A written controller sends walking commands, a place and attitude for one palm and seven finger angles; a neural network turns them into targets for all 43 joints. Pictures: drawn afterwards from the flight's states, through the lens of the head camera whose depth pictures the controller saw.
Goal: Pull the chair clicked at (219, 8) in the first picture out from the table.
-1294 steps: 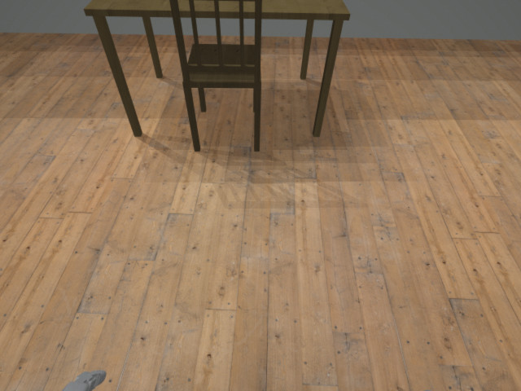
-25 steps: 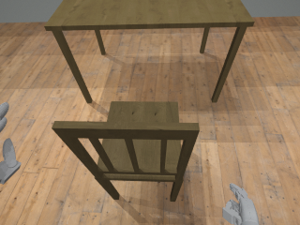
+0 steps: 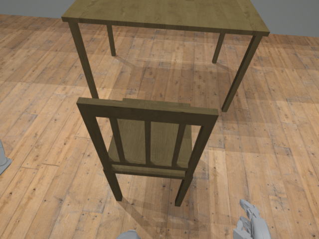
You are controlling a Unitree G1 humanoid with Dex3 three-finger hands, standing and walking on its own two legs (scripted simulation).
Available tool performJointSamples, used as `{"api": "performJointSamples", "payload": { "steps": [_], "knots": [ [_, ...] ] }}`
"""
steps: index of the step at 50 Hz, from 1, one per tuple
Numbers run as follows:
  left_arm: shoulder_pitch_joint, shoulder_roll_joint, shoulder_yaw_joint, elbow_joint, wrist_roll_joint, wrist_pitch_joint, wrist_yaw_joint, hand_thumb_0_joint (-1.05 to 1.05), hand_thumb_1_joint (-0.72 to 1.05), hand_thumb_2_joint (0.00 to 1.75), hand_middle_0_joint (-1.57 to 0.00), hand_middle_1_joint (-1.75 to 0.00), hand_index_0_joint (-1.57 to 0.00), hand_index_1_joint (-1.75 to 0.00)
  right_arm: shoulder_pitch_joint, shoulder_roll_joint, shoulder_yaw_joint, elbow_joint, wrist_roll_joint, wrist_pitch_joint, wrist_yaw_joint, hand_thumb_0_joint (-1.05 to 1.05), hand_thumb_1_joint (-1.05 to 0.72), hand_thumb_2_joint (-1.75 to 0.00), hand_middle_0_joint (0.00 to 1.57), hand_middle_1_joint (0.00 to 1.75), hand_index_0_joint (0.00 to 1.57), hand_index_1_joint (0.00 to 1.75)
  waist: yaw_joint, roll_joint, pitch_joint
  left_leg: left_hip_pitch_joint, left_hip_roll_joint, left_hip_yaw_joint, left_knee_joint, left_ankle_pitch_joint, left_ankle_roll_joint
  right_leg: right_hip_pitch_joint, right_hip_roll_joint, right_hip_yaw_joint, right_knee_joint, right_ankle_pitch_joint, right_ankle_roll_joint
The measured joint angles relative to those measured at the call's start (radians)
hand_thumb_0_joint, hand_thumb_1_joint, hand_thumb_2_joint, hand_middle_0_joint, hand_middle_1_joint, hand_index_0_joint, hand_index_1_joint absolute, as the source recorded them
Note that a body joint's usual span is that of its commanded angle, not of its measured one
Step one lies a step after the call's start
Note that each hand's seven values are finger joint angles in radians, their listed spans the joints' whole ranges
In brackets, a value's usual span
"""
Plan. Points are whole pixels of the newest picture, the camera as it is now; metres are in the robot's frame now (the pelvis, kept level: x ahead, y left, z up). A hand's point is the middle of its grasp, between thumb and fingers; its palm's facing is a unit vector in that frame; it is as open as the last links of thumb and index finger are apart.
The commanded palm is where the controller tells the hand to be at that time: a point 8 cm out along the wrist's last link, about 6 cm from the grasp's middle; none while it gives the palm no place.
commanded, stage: step back with the hand held close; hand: left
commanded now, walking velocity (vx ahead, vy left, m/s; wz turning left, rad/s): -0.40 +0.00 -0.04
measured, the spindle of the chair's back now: (147, 143) +0.42 +0.07 -0.09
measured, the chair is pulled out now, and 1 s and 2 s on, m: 0.66 0.66 0.66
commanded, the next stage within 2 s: stop stepping back and stand still in 0.30 s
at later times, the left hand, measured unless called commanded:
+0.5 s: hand out of the picture +0.15 +0.25 +0.19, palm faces +0.37 -0.78 -0.51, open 7.4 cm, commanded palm +0.09 +0.29 +0.19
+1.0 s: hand out of the picture +0.09 +0.24 +0.18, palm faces +0.27 -0.82 -0.51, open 7.4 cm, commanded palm +0.04 +0.29 +0.19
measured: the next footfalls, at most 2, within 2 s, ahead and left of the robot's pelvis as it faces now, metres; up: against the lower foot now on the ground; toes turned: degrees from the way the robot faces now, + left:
right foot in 0.50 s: -0.11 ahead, -0.14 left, +0.00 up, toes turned -5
left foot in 0.68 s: -0.03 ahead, +0.10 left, +0.00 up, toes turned -3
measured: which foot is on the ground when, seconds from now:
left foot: down 0.00-0.52, up 0.54-0.66, down 0.68-1.00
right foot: down 0.00-0.28, up 0.30-0.48, down 0.50-1.00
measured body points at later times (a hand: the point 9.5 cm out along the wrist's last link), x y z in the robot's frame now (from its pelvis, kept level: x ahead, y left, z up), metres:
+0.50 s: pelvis -0.07 +0.00 +0.00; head -0.02 +0.02 +0.45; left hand +0.12 +0.29 +0.21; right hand +0.11 -0.23 -0.07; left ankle +0.08 +0.12 -0.72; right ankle -0.15 -0.14 -0.72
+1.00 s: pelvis -0.12 +0.00 +0.02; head -0.10 +0.02 +0.47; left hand +0.07 +0.28 +0.21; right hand +0.03 -0.26 -0.06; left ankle -0.07 +0.10 -0.72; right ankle -0.15 -0.14 -0.72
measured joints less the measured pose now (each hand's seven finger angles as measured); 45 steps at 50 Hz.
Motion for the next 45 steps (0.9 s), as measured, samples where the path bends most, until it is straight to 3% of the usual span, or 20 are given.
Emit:
{"api": "performJointSamples", "payload": {
  "steps": [5,10,13,19,22,25,28,31,33,34,35,38,41,45],
  "knots": [
    [0.001,-0.025,-0.036,-0.011,-0.015,-0.007,-0.018,0.01,0.89,0.9,-0.21,-0.3,-0.21,-0.3,-0.041,0.0,0.003,0.031,-0.009,-0.018,0.013,0.01,-0.9,-0.9,0.2,0.3,0.2,0.3,0.026,0.01,0.046,-0.014,0.008,0.003,-0.019,0.021,-0.004,-0.025,0.008,0.005,-0.008,0.053,-0.004],
    [0.009,-0.021,-0.059,-0.037,-0.013,-0.011,-0.02,0.01,0.89,0.9,-0.22,-0.3,-0.21,-0.3,-0.058,-0.003,-0.006,0.051,-0.02,-0.013,0.013,0.01,-0.9,-0.9,0.21,0.3,0.2,0.3,0.021,-0.015,0.045,-0.036,-0.012,0.008,0.005,-0.078,-0.002,-0.047,-0.007,0.019,-0.004,0.067,0.0],
    [0.003,0.002,-0.04,-0.05,-0.012,-0.019,-0.016,0.01,0.89,0.9,-0.22,-0.31,-0.21,-0.3,-0.065,-0.01,-0.013,0.052,-0.022,-0.01,0.007,0.01,-0.9,-0.9,0.2,0.3,0.2,0.3,0.01,-0.016,0.042,-0.032,-0.006,0.007,-0.024,0.067,0.006,-0.055,0.0,0.02,0.008,0.07,0.009],
    [-0.041,0.033,0.011,-0.019,-0.018,-0.045,-0.018,0.01,0.89,0.9,-0.22,-0.31,-0.21,-0.3,-0.063,0.02,-0.017,0.033,-0.018,-0.046,0.003,0.01,-0.9,-0.9,0.2,0.3,0.2,0.3,-0.015,-0.014,0.036,-0.04,0.009,-0.011,-0.074,0.113,0.015,-0.074,0.043,0.028,0.257,-0.154,-0.025],
    [-0.02,0.033,0.026,-0.033,-0.037,-0.058,-0.018,0.01,0.89,0.9,-0.22,-0.3,-0.21,-0.3,-0.054,0.033,-0.006,0.031,-0.02,-0.065,0.021,0.01,-0.9,-0.9,0.2,0.3,0.2,0.3,0.0,-0.022,0.017,-0.047,0.021,-0.002,-0.139,0.165,0.005,0.001,0.04,0.018,0.182,-0.195,-0.039],
    [0.024,0.035,0.023,-0.049,-0.051,-0.054,-0.026,0.01,0.89,0.9,-0.21,-0.3,-0.21,-0.3,-0.048,0.033,0.004,0.015,-0.016,-0.063,0.036,0.01,-0.9,-0.9,0.2,0.3,0.2,0.3,0.013,-0.027,0.007,-0.072,0.025,0.017,-0.151,0.179,-0.006,0.125,0.022,0.008,-0.04,-0.14,-0.047],
    [0.025,0.009,-0.035,-0.037,-0.043,-0.034,-0.046,0.01,0.89,0.9,-0.21,-0.3,-0.21,-0.3,-0.049,0.01,-0.001,0.036,-0.011,-0.043,0.04,0.01,-0.9,-0.9,0.2,0.3,0.2,0.3,0.003,0.038,0.043,-0.075,0.037,-0.019,-0.062,0.006,-0.01,0.189,0.049,-0.026,-0.131,-0.03,-0.023],
    [0.078,0.0,-0.055,-0.037,-0.036,-0.017,-0.049,0.01,0.89,0.9,-0.22,-0.3,-0.21,-0.3,-0.004,0.01,0.002,0.071,0.004,-0.009,0.039,0.01,-0.9,-0.9,0.2,0.3,0.2,0.3,0.02,-0.003,-0.014,-0.031,-0.019,-0.002,0.146,-0.095,-0.012,0.187,0.014,0.008,-0.122,-0.047,-0.022],
    [0.102,-0.017,-0.051,-0.013,-0.032,-0.008,-0.04,0.01,0.89,0.9,-0.22,-0.31,-0.21,-0.3,0.028,0.006,0.005,0.077,0.007,0.01,0.034,0.01,-0.9,-0.9,0.2,0.3,0.2,0.3,0.009,-0.025,-0.066,0.063,-0.038,0.024,0.104,-0.077,0.0,0.182,-0.005,0.026,-0.12,-0.055,-0.017],
    [0.095,-0.022,-0.049,0.009,-0.029,-0.006,-0.035,0.01,0.89,0.9,-0.22,-0.31,-0.21,-0.3,0.041,-0.003,0.005,0.071,0.009,0.01,0.027,0.01,-0.9,-0.9,0.2,0.3,0.2,0.3,-0.002,-0.02,-0.084,0.121,-0.036,0.03,0.015,-0.044,0.009,0.175,-0.006,0.023,-0.11,-0.061,-0.013],
    [0.072,-0.025,-0.048,0.036,-0.027,-0.005,-0.03,0.01,0.89,0.9,-0.22,-0.31,-0.21,-0.3,0.046,-0.012,0.0,0.069,0.009,0.004,0.02,0.01,-0.9,-0.9,0.2,0.3,0.2,0.3,-0.015,-0.015,-0.089,0.164,-0.038,0.026,-0.065,-0.09,0.016,0.165,-0.009,0.015,-0.091,-0.071,-0.008],
    [-0.026,-0.033,-0.049,0.13,-0.023,0.011,-0.016,0.01,0.89,0.9,-0.22,-0.3,-0.21,-0.3,0.011,-0.007,-0.01,0.081,0.013,0.005,0.021,0.01,-0.9,-0.9,0.2,0.3,0.2,0.3,-0.016,-0.056,-0.037,0.209,-0.068,0.052,-0.127,-0.04,0.025,0.158,-0.044,0.033,-0.046,-0.02,-0.007],
    [-0.035,-0.038,-0.064,0.127,-0.019,0.034,-0.018,0.01,0.89,0.9,-0.21,-0.3,-0.21,-0.3,-0.006,-0.01,-0.009,0.051,0.007,-0.005,0.034,0.01,-0.9,-0.9,0.2,0.3,0.2,0.3,-0.038,-0.045,-0.018,0.218,-0.052,0.05,-0.15,-0.037,0.022,0.189,-0.033,0.015,-0.112,-0.031,-0.006],
    [0.019,-0.02,-0.089,0.029,-0.02,0.008,-0.031,0.01,0.89,0.9,-0.21,-0.3,-0.21,-0.3,-0.019,-0.004,-0.008,0.028,0.008,-0.009,0.042,0.01,-0.9,-0.9,0.2,0.3,0.2,0.3,-0.058,-0.036,0.005,0.192,-0.029,0.028,-0.153,-0.011,0.014,0.199,-0.006,-0.005,-0.186,0.03,-0.01]
  ]
}}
